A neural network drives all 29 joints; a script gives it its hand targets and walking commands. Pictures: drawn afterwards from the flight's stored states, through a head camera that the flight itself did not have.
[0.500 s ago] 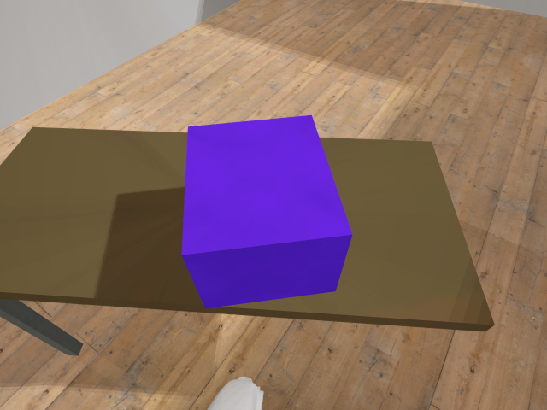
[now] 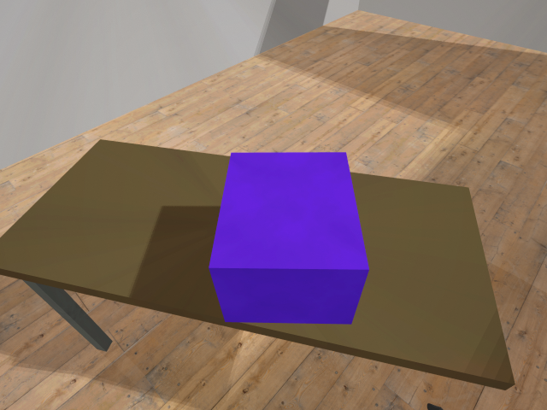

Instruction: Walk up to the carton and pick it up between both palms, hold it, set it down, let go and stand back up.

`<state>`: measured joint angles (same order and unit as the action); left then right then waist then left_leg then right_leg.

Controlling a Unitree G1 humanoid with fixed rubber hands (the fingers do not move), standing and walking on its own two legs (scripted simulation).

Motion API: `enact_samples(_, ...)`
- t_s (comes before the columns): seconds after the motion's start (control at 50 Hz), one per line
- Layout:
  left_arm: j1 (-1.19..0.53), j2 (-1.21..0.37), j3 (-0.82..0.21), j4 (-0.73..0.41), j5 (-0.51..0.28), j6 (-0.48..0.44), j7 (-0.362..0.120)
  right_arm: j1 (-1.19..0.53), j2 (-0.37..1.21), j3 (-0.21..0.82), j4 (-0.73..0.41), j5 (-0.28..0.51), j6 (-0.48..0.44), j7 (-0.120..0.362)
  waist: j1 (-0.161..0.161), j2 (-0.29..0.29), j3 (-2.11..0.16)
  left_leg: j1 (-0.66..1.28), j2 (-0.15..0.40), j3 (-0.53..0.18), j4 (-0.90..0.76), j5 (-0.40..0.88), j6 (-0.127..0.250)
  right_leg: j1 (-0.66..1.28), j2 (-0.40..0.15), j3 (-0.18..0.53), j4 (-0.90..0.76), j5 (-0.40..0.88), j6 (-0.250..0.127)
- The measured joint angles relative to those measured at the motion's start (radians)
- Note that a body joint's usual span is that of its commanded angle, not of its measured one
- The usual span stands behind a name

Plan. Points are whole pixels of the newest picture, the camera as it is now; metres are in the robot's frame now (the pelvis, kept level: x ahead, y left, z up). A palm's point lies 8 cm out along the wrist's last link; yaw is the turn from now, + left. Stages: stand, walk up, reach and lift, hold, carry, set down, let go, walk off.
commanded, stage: walk up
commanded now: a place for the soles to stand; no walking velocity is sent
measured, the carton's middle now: (288, 233) +0.49 +0.00 -0.07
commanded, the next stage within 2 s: reach and lift in 1.48 s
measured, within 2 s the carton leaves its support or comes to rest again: neither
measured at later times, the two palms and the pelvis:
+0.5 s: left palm out of the picture +0.04 +0.26 -0.12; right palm out of the picture +0.10 -0.25 -0.11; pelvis +0.00 -0.01 -0.01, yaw +4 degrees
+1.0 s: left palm out of the picture +0.04 +0.23 -0.13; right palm out of the picture +0.14 -0.27 -0.11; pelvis +0.00 -0.04 -0.01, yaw +7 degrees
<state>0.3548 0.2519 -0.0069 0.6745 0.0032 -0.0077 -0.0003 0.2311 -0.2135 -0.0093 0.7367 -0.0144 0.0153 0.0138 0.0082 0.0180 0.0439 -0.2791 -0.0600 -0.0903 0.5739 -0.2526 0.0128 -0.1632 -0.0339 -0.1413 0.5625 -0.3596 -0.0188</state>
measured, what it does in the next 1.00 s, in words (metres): stands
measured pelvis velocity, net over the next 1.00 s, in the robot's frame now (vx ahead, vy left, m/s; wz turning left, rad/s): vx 0.00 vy -0.04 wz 0.12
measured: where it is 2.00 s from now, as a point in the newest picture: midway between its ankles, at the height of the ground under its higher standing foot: outside the picture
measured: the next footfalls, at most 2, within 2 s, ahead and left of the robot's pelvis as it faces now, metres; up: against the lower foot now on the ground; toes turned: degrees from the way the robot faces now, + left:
none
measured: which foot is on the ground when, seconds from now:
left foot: down 0.00-1.00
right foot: down 0.00-1.00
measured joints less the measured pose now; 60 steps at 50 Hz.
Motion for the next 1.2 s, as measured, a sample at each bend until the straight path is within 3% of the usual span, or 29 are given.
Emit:
enact_samples(0.24, -0.005, 0.009, 0.003, 0.002, 0.007, 0.015, 0.005, 0.043, -0.013, -0.009, 0.046, 0.003, 0.002, -0.003, -0.010, -0.024, 0.005, -0.014, -0.017, -0.040, 0.017, -0.002, -0.004, 0.007, -0.012, -0.043, 0.008, -0.015, -0.001)
enact_samples(0.44, -0.006, 0.035, 0.006, 0.021, 0.009, 0.044, 0.004, 0.064, -0.008, -0.003, 0.033, 0.000, -0.009, -0.021, 0.001, -0.041, 0.017, -0.038, -0.033, -0.054, 0.055, -0.022, -0.001, -0.012, -0.026, -0.057, 0.053, -0.046, 0.003)
enact_samples(0.52, -0.016, 0.057, 0.016, 0.033, 0.013, 0.061, 0.007, 0.060, -0.005, 0.001, 0.013, -0.002, -0.010, -0.041, -0.003, -0.053, 0.020, -0.060, -0.032, -0.066, 0.071, -0.027, -0.012, -0.040, 0.008, 0.003, 0.078, -0.059, -0.008)
enact_samples(0.62, -0.011, 0.051, 0.013, 0.047, 0.011, 0.037, 0.005, 0.045, -0.021, 0.000, 0.005, -0.003, 0.002, -0.042, -0.002, -0.029, 0.022, -0.059, -0.009, -0.093, 0.055, -0.018, -0.036, -0.020, 0.040, -0.013, 0.025, -0.034, -0.034)
enact_samples(0.84, -0.047, 0.034, 0.001, 0.033, 0.002, 0.065, -0.002, 0.006, -0.027, -0.005, -0.022, -0.002, 0.004, -0.044, 0.018, -0.030, 0.050, -0.058, -0.007, -0.096, 0.106, -0.042, -0.051, -0.017, 0.035, -0.041, 0.091, -0.076, -0.050)
enact_samples(1.2, -0.059, 0.055, 0.005, 0.028, 0.009, 0.075, -0.012, 0.014, -0.017, -0.013, -0.026, 0.001, -0.001, -0.048, 0.021, -0.047, 0.056, -0.084, -0.009, -0.111, 0.154, -0.063, -0.051, -0.021, 0.032, -0.072, 0.115, -0.095, -0.048)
